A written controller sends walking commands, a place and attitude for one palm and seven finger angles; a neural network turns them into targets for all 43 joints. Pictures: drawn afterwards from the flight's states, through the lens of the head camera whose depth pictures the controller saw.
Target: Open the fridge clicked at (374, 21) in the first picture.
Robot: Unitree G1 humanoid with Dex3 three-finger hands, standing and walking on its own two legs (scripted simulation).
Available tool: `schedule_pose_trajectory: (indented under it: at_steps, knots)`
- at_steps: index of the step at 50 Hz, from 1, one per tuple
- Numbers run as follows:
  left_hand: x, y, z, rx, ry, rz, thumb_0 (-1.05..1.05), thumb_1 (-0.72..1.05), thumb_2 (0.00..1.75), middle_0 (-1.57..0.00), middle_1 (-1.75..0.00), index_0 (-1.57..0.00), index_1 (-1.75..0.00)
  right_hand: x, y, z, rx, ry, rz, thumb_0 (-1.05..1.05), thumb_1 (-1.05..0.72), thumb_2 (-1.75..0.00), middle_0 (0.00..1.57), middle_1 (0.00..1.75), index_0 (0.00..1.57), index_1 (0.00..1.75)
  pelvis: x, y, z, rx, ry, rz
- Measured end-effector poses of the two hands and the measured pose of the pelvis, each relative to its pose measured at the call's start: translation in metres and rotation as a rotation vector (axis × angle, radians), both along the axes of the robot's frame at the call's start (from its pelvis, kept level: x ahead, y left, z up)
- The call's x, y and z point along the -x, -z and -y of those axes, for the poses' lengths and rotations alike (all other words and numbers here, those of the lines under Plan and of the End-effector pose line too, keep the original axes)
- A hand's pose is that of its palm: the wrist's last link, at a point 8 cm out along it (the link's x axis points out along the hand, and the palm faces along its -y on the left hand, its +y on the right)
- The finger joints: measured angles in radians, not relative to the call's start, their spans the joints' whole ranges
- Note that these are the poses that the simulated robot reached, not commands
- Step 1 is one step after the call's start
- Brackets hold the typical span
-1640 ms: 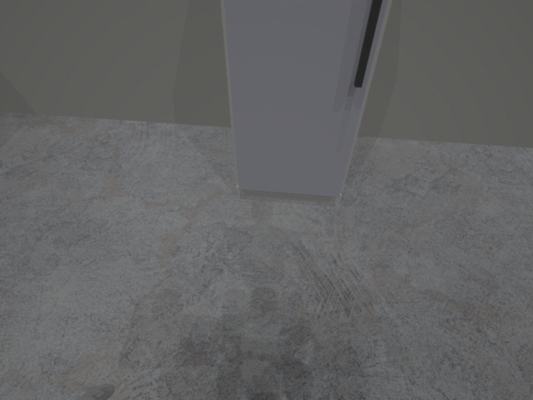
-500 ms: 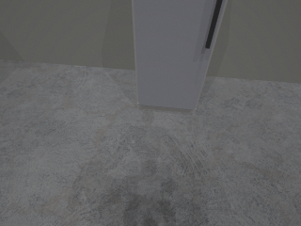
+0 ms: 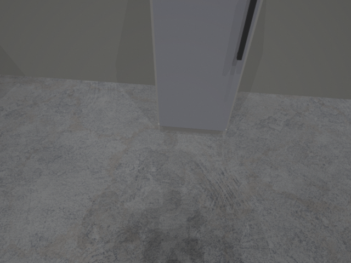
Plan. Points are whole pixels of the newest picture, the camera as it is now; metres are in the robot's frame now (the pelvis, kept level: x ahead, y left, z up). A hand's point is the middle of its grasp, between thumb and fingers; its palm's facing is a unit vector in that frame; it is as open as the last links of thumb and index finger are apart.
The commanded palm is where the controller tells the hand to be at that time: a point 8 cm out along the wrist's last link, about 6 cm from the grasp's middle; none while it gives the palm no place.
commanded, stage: walk to a spot facing it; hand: right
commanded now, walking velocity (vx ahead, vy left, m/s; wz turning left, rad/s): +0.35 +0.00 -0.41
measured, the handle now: (247, 19) +1.13 -0.28 +0.12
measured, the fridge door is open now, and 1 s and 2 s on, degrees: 0 0 0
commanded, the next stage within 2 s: take the last steps up to it in 0.64 s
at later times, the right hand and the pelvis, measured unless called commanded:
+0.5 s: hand out of the picture +0.13 -0.25 -0.18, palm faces +0.15 +0.98 -0.13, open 7.3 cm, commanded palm none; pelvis +0.13 -0.07 +0.00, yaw -9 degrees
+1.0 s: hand (263, 202) +0.36 -0.26 -0.18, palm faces +0.21 +0.96 -0.21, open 7.1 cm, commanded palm none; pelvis +0.36 -0.07 -0.01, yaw -10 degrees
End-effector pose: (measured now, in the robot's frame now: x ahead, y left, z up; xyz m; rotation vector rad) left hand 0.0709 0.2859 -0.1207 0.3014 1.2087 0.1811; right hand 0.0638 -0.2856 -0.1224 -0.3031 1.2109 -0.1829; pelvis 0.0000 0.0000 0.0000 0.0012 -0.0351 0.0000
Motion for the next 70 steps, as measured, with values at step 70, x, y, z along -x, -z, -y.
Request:
schedule_pose_trajectory:
  at_steps: [70]
  knots:
    - [-0.439, 0.009, 0.184, 0.082, -0.032, -0.112, -0.01, 0.94, 0.9, -0.2, -0.3, -0.2, -0.3, -0.422, 0.027, 0.071, -0.194, 0.186, -0.123, 0.01, -0.92, -0.9, 0.19, 0.3, 0.2, 0.3, -0.5, -0.003, 0.132, -0.004, 0.077, -0.018]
